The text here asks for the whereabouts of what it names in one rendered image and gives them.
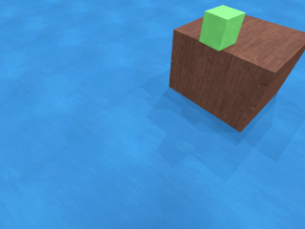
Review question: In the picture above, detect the carton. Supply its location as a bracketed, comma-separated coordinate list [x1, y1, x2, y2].
[199, 5, 246, 51]

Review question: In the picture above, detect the pedestal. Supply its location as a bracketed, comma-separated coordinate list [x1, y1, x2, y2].
[169, 14, 305, 133]

